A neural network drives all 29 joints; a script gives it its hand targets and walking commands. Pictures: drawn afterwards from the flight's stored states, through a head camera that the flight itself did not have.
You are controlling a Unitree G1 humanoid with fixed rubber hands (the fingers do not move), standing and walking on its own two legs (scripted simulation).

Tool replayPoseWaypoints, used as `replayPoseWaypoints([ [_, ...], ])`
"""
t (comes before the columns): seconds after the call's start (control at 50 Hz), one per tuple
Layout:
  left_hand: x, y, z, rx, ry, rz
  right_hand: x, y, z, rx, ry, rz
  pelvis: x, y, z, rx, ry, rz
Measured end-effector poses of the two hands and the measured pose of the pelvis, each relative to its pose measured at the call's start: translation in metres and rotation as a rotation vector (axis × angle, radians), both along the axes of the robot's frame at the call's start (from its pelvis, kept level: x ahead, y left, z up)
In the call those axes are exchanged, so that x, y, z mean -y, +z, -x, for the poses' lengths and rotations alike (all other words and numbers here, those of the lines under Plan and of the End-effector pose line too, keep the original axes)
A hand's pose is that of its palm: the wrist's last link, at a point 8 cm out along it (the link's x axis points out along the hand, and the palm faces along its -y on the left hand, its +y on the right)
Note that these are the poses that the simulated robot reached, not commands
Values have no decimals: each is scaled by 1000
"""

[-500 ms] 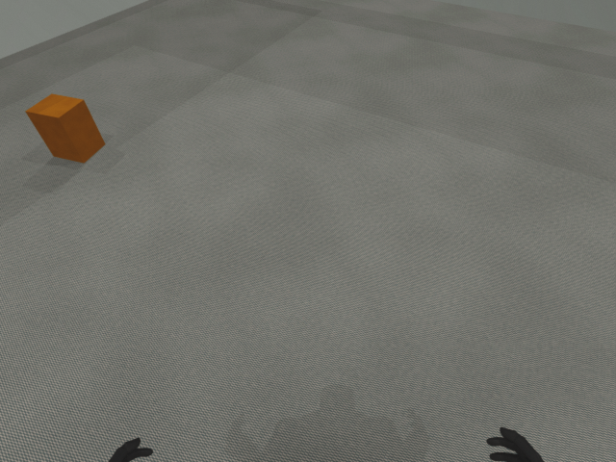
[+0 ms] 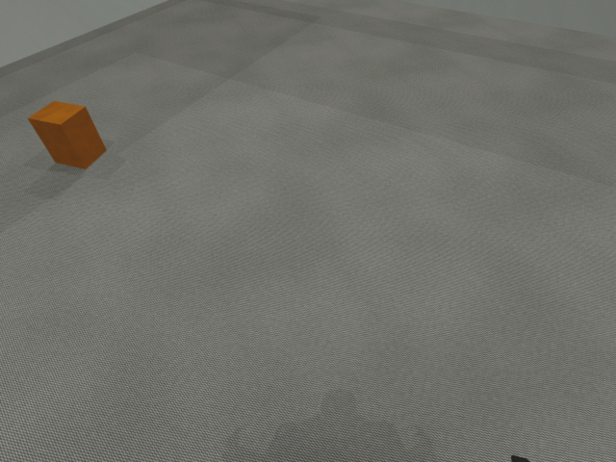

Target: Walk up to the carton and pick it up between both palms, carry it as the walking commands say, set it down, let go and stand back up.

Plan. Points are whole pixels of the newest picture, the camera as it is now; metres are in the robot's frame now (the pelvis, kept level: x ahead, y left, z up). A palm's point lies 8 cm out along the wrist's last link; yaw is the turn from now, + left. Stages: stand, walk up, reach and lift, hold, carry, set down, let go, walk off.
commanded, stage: stand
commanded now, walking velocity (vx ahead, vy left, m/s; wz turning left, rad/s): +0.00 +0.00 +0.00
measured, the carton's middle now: (69, 135) +1.74 +1.27 -0.64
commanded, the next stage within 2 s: walk up in 1.06 s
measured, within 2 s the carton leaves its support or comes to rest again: neither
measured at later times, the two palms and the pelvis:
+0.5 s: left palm out of the picture +0.07 +0.29 -0.12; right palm out of the picture +0.07 -0.30 -0.11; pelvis +0.00 +0.00 +0.00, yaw +0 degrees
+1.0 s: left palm out of the picture +0.07 +0.28 -0.12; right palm out of the picture +0.06 -0.30 -0.11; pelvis +0.01 -0.01 +0.00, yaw +0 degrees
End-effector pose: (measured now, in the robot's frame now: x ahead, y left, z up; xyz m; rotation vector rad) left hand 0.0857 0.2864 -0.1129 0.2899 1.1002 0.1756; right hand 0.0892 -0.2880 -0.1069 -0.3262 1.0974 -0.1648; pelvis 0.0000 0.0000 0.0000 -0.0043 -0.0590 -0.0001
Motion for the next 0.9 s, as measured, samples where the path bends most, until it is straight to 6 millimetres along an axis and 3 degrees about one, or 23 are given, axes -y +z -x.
replayPoseWaypoints([
  [0.32, 1, -3, 14, -57, 24, -2, 7, -3, 19, -62, -33, 8, 2, 3, 0, -2, -2, -1],
  [0.9, 2, -3, 17, -86, 43, -9, 13, -5, 24, -95, -54, 15, 5, 5, -4, -10, -2, -1],
])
